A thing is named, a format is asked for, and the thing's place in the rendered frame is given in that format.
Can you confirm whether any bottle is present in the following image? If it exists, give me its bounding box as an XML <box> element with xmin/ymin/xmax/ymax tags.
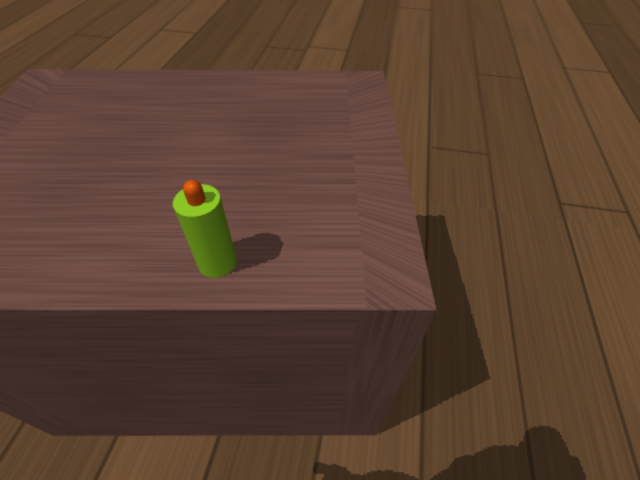
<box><xmin>173</xmin><ymin>180</ymin><xmax>237</xmax><ymax>278</ymax></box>

